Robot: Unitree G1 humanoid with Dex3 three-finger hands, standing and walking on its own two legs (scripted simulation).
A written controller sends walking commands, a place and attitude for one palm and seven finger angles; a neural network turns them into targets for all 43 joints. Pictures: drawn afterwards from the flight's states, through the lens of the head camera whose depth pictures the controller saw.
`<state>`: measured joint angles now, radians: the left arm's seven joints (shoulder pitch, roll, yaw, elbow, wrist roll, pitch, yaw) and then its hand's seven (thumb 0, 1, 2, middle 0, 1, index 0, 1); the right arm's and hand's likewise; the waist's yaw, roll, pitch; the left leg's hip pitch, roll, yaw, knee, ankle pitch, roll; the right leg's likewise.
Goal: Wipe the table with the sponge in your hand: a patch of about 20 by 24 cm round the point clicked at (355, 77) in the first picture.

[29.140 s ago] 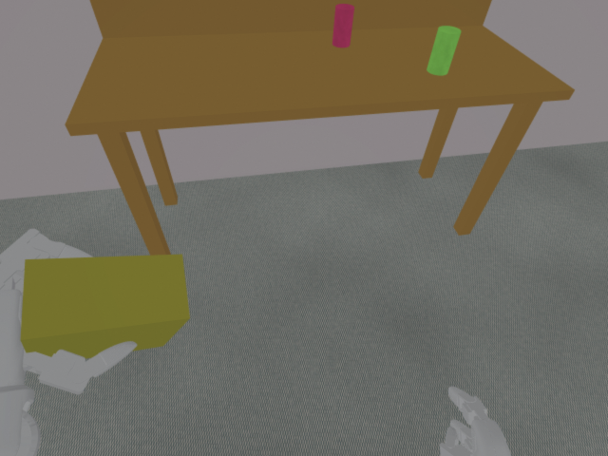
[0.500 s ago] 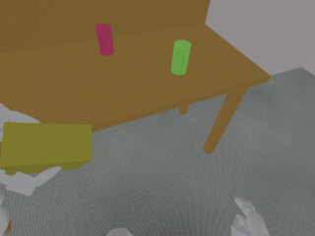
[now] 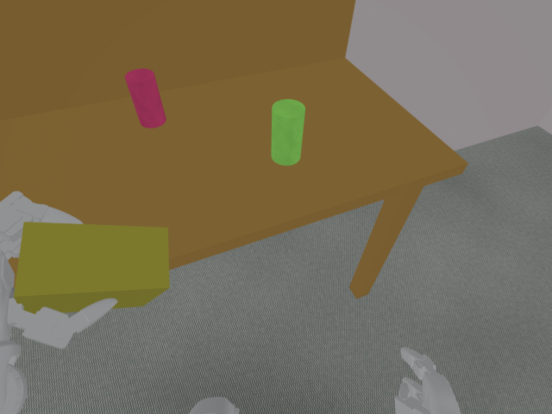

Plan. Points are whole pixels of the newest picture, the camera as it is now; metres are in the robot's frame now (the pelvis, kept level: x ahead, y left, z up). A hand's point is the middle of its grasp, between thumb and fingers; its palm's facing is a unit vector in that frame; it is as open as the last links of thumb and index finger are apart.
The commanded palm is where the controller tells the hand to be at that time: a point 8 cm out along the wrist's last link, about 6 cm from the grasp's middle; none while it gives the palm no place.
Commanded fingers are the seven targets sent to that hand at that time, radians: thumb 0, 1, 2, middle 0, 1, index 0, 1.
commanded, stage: shuffle to correct the standing spot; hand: left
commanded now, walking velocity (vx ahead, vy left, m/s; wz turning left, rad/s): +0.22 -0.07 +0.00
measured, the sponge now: (116, 271) +0.24 +0.20 +0.14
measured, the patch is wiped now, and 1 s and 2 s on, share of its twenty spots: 0.00 0.00 0.00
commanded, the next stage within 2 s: come to a stop and stand still in 0.56 s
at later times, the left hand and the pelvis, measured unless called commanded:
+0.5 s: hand (165, 193) +0.32 +0.16 +0.18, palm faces +0.43 -0.80 -0.42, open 10.6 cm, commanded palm +0.28 +0.21 +0.19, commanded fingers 0.00 0.10 1.30 -1.20 -1.60 -1.20 -1.60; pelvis +0.12 -0.07 +0.00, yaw +1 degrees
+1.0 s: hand (185, 153) +0.39 +0.15 +0.19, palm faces +0.39 -0.82 -0.41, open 10.6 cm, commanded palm +0.34 +0.20 +0.19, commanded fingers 0.00 0.10 1.30 -1.20 -1.60 -1.20 -1.60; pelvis +0.18 -0.08 +0.01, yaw +0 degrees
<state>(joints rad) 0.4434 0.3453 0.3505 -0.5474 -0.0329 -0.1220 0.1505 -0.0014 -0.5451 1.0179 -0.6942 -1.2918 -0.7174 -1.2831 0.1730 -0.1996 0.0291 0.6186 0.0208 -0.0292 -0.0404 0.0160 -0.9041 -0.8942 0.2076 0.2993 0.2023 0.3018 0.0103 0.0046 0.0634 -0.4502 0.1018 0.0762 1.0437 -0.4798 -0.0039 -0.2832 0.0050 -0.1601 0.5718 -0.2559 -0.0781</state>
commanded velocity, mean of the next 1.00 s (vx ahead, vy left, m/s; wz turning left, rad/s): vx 0.06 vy -0.02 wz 0.00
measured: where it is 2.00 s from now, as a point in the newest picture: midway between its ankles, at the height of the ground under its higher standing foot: outside the picture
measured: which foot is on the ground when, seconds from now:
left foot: up 0.00-0.08, down 0.10-0.36, up 0.38-0.72, down 0.74-1.00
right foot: down 0.00-0.12, up 0.14-0.32, down 0.34-1.00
